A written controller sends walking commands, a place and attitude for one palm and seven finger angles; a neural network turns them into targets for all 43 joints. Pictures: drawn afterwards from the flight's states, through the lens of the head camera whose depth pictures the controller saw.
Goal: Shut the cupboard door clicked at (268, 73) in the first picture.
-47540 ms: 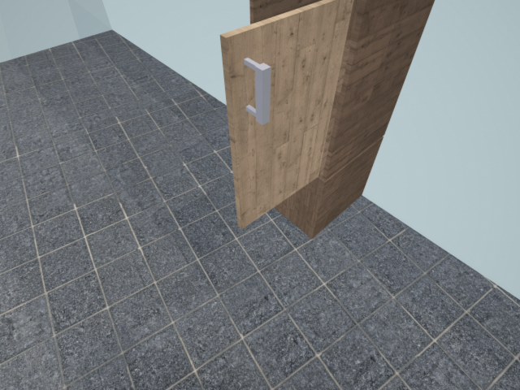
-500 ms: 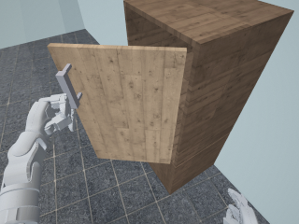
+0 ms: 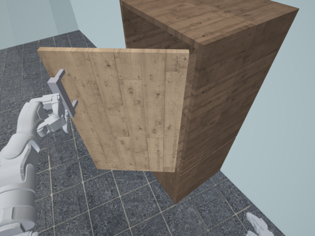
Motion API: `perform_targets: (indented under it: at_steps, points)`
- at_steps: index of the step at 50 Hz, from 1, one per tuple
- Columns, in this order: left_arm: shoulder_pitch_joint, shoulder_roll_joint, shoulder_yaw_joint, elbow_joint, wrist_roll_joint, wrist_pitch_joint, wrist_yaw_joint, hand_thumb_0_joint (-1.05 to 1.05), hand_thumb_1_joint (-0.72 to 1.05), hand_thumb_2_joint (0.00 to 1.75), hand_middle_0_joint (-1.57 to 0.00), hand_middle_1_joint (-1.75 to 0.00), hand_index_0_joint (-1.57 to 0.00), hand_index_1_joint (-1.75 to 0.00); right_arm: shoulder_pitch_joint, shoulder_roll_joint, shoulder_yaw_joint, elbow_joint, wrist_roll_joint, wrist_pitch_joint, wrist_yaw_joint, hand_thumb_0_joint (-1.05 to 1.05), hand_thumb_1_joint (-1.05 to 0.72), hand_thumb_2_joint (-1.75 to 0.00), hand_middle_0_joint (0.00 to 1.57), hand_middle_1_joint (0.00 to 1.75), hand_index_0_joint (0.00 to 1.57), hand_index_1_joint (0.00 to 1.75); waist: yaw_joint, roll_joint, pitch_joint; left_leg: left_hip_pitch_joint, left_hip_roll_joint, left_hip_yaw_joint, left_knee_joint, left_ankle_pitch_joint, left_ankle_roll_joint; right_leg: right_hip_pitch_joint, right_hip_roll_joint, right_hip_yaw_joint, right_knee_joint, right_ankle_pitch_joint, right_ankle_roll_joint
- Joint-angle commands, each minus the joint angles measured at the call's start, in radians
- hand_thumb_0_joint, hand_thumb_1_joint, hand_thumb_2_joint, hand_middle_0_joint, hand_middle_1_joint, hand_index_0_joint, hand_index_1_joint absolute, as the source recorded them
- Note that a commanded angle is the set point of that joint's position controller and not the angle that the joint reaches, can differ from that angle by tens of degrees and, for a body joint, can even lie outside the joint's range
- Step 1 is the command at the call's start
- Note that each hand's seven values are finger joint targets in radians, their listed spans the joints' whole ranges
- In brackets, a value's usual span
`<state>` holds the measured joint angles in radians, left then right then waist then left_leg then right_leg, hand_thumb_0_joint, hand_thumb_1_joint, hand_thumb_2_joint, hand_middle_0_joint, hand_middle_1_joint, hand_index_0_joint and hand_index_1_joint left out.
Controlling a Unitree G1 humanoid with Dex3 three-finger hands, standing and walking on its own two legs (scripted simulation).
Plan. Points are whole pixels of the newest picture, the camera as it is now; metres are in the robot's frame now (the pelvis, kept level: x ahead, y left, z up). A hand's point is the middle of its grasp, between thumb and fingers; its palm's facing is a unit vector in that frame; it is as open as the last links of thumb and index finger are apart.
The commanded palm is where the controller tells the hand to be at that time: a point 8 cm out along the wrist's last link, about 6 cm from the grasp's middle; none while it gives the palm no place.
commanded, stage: bring the fist close to the handle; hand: left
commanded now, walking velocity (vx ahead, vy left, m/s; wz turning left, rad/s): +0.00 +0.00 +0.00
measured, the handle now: (65, 94) +0.43 +0.27 +0.15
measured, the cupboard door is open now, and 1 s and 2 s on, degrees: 52 38 28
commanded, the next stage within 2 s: push the door shut along its arc in 0.02 s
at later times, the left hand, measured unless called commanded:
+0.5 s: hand (74, 106) +0.38 +0.23 +0.15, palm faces -0.05 -1.00 -0.02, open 3.1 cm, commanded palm +0.37 +0.27 +0.15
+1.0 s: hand (86, 93) +0.44 +0.22 +0.15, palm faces -0.18 -0.98 -0.03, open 3.1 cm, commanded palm +0.44 +0.26 +0.15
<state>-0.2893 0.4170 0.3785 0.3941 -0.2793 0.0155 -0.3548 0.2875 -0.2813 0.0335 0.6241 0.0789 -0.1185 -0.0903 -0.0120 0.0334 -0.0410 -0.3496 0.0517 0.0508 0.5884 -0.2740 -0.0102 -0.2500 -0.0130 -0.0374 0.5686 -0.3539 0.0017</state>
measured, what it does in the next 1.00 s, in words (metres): stands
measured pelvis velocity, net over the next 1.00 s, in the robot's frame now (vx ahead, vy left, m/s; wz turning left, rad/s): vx -0.02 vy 0.01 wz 0.03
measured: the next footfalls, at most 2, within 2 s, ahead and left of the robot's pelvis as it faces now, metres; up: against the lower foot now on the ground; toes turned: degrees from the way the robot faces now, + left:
none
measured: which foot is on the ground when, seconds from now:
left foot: down 0.00-1.00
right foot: down 0.00-1.00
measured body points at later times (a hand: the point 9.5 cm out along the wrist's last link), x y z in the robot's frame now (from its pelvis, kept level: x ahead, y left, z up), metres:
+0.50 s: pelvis -0.01 +0.00 +0.00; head +0.01 -0.01 +0.45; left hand +0.38 +0.28 +0.15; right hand +0.12 -0.26 -0.10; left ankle +0.02 +0.13 -0.73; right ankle -0.04 -0.12 -0.73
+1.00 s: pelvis -0.02 +0.01 -0.01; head +0.04 +0.01 +0.43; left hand +0.44 +0.27 +0.15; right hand +0.06 -0.27 -0.12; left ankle +0.02 +0.13 -0.73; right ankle -0.04 -0.12 -0.73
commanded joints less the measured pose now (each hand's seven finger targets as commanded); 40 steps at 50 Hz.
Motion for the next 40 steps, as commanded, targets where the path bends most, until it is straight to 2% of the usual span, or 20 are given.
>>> perform_targets:
  at_steps: [1,7,8,9,10,12,13,14,15,16,18,19,21,26,28,31,34,37,38,40]
  points:
    - [-0.378,0.225,0.032,-0.214,-0.033,-0.042,-0.013,0.0,0.9,0.9,-1.3,-1.5,-1.3,-1.5,-0.097,-0.13,-0.05,-0.156,0.002,-0.056,-0.012,0.0,-0.9,-0.9,0.2,0.3,0.2,0.3,-0.005,0.022,-0.212,0.203,-0.047,-0.037,-0.053,0.228,0.042,-0.048,0.031,-0.007,-0.073,0.356,-0.007]
    - [-0.417,0.226,0.02,-0.209,-0.022,-0.04,0.009,0.0,0.9,0.9,-1.3,-1.5,-1.3,-1.5,-0.102,-0.129,-0.045,-0.15,-0.001,-0.055,-0.02,0.0,-0.9,-0.9,0.2,0.3,0.2,0.3,-0.01,0.017,-0.216,0.214,-0.047,-0.049,-0.058,0.19,0.041,-0.066,0.031,-0.007,-0.079,0.296,-0.01]
    - [-0.459,0.247,0.021,-0.201,-0.017,-0.048,0.015,0.0,0.9,0.9,-1.3,-1.5,-1.3,-1.5,-0.094,-0.136,-0.044,-0.143,-0.002,-0.051,-0.022,0.0,-0.9,-0.9,0.2,0.3,0.2,0.3,-0.027,-0.013,-0.213,0.211,-0.046,-0.048,-0.053,0.179,0.045,-0.072,0.03,-0.002,-0.085,0.287,-0.005]
    - [-0.52,0.233,-0.005,-0.205,-0.009,-0.056,0.016,0.0,0.9,0.9,-1.3,-1.5,-1.3,-1.5,-0.099,-0.131,-0.041,-0.137,-0.002,-0.051,-0.023,0.0,-0.9,-0.9,0.2,0.3,0.2,0.3,-0.033,0.029,-0.212,0.213,-0.046,-0.051,-0.054,0.172,0.042,-0.084,0.028,-0.001,-0.081,0.275,-0.008]
    - [-0.549,0.225,-0.013,-0.186,-0.005,-0.061,0.017,0.0,0.9,0.9,-1.3,-1.5,-1.3,-1.5,-0.095,-0.129,-0.04,-0.132,-0.004,-0.053,-0.023,0.0,-0.9,-0.9,0.2,0.3,0.2,0.3,-0.038,0.021,-0.222,0.223,-0.047,-0.055,-0.054,0.169,0.043,-0.087,0.029,-0.003,-0.083,0.269,-0.009]
    - [-0.594,0.252,-0.005,-0.12,0.0,-0.069,0.01,0.0,0.9,0.9,-1.3,-1.5,-1.3,-1.5,-0.089,-0.135,-0.037,-0.119,-0.004,-0.049,-0.028,0.0,-0.9,-0.9,0.2,0.3,0.2,0.3,-0.046,0.024,-0.203,0.212,-0.046,-0.058,-0.055,0.141,0.04,-0.104,0.03,-0.001,-0.088,0.237,-0.011]
    - [-0.607,0.283,0.01,-0.085,0.005,-0.071,0.009,0.0,0.9,0.9,-1.3,-1.5,-1.3,-1.5,-0.079,-0.142,-0.038,-0.113,-0.008,-0.044,-0.029,0.0,-0.9,-0.9,0.2,0.3,0.2,0.3,-0.046,-0.005,-0.212,0.2,-0.047,-0.054,-0.048,0.137,0.044,-0.095,0.027,0.005,-0.091,0.235,-0.008]
    - [-0.64,0.285,0.004,-0.049,0.01,-0.072,0.003,0.0,0.9,0.9,-1.3,-1.5,-1.3,-1.5,-0.085,-0.14,-0.035,-0.11,-0.006,-0.042,-0.029,0.0,-0.9,-0.9,0.2,0.3,0.2,0.3,-0.051,0.014,-0.199,0.188,-0.047,-0.055,-0.048,0.126,0.042,-0.106,0.023,0.008,-0.089,0.226,-0.01]
    - [-0.66,0.27,-0.013,-0.018,0.013,-0.075,-0.004,0.0,0.9,0.9,-1.3,-1.5,-1.3,-1.5,-0.08,-0.139,-0.033,-0.108,-0.006,-0.041,-0.028,0.0,-0.9,-0.9,0.2,0.3,0.2,0.3,-0.051,0.003,-0.209,0.185,-0.05,-0.058,-0.048,0.127,0.042,-0.104,0.023,0.006,-0.085,0.227,-0.011]
    - [-0.68,0.276,-0.012,0.003,0.017,-0.079,-0.01,0.0,0.9,0.9,-1.3,-1.5,-1.3,-1.5,-0.079,-0.14,-0.035,-0.106,-0.007,-0.041,-0.027,0.0,-0.9,-0.9,0.2,0.3,0.2,0.3,-0.051,0.033,-0.221,0.191,-0.05,-0.056,-0.045,0.133,0.041,-0.106,0.021,0.008,-0.083,0.234,-0.012]
    - [-0.658,0.339,0.032,0.083,0.021,-0.082,-0.023,0.0,0.9,0.9,-1.3,-1.5,-1.3,-1.5,-0.059,-0.152,-0.036,-0.103,-0.011,-0.033,-0.024,0.0,-0.9,-0.9,0.2,0.3,0.2,0.3,-0.037,0.002,-0.256,0.177,-0.05,-0.053,-0.029,0.161,0.043,-0.074,0.019,0.015,-0.074,0.269,-0.013]
    - [-0.698,0.303,-0.008,0.076,0.019,-0.09,-0.035,0.0,0.9,0.9,-1.3,-1.5,-1.3,-1.5,-0.065,-0.146,-0.034,-0.11,-0.007,-0.03,-0.023,0.0,-0.9,-0.9,0.2,0.3,0.2,0.3,-0.049,0.018,-0.253,0.172,-0.051,-0.054,-0.031,0.163,0.043,-0.081,0.017,0.012,-0.068,0.279,-0.013]
    - [-0.726,0.305,-0.011,0.098,0.017,-0.106,-0.056,0.0,0.9,0.9,-1.3,-1.5,-1.3,-1.5,-0.056,-0.149,-0.038,-0.109,-0.008,-0.032,-0.02,0.0,-0.9,-0.9,0.2,0.3,0.2,0.3,-0.047,0.046,-0.276,0.19,-0.052,-0.056,-0.019,0.188,0.04,-0.085,0.021,0.009,-0.058,0.304,-0.018]
    - [-0.817,0.273,-0.066,0.151,0.011,-0.141,-0.092,0.0,0.9,0.9,-1.3,-1.5,-1.3,-1.5,-0.03,-0.159,-0.045,-0.098,-0.007,-0.026,-0.018,0.0,-0.9,-0.9,0.2,0.3,0.2,0.3,-0.076,0.017,-0.265,0.181,-0.052,-0.058,-0.006,0.177,0.046,-0.126,0.025,0.007,-0.054,0.302,-0.013]
    - [-0.853,0.325,-0.036,0.199,0.013,-0.158,-0.1,0.0,0.9,0.9,-1.3,-1.5,-1.3,-1.5,-0.011,-0.171,-0.048,-0.083,-0.009,-0.021,-0.023,0.0,-0.9,-0.9,0.2,0.3,0.2,0.3,-0.082,-0.011,-0.254,0.162,-0.051,-0.061,0.0,0.162,0.05,-0.134,0.025,0.01,-0.054,0.28,-0.013]
    - [-0.912,0.277,-0.087,0.226,0.011,-0.174,-0.124,0.0,0.9,0.9,-1.3,-1.5,-1.3,-1.5,-0.003,-0.171,-0.05,-0.075,-0.008,-0.024,-0.023,0.0,-0.9,-0.9,0.2,0.3,0.2,0.3,-0.095,0.031,-0.269,0.182,-0.054,-0.066,0.005,0.146,0.048,-0.174,0.026,0.01,-0.051,0.256,-0.015]
    - [-0.97,0.288,-0.091,0.259,0.014,-0.189,-0.135,0.0,0.9,0.9,-1.3,-1.5,-1.3,-1.5,0.021,-0.18,-0.055,-0.054,-0.011,-0.024,-0.025,0.0,-0.9,-0.9,0.2,0.3,0.2,0.3,-0.107,0.031,-0.29,0.193,-0.051,-0.076,0.013,0.151,0.047,-0.195,0.028,0.004,-0.044,0.249,-0.016]
    - [-1.024,0.232,-0.148,0.287,0.018,-0.197,-0.147,0.0,0.9,0.9,-1.3,-1.5,-1.3,-1.5,0.033,-0.179,-0.055,-0.039,-0.013,-0.03,-0.023,0.0,-0.9,-0.9,0.2,0.3,0.2,0.3,-0.124,0.073,-0.293,0.216,-0.049,-0.087,0.017,0.136,0.042,-0.247,0.03,-0.003,-0.04,0.215,-0.019]
    - [-1.04,0.236,-0.144,0.32,0.015,-0.201,-0.145,0.0,0.9,0.9,-1.3,-1.5,-1.3,-1.5,0.043,-0.181,-0.055,-0.027,-0.015,-0.029,-0.026,0.0,-0.9,-0.9,0.2,0.3,0.2,0.3,-0.136,0.036,-0.276,0.198,-0.048,-0.085,0.022,0.132,0.048,-0.25,0.031,-0.005,-0.041,0.211,-0.017]
    - [-1.065,0.277,-0.112,0.367,0.021,-0.204,-0.145,0.0,0.9,0.9,-1.3,-1.5,-1.3,-1.5,0.055,-0.189,-0.057,-0.018,-0.018,-0.03,-0.023,0.0,-0.9,-0.9,0.2,0.3,0.2,0.3,-0.134,0.03,-0.279,0.176,-0.047,-0.09,0.023,0.106,0.046,-0.265,0.031,-0.002,-0.037,0.187,-0.017]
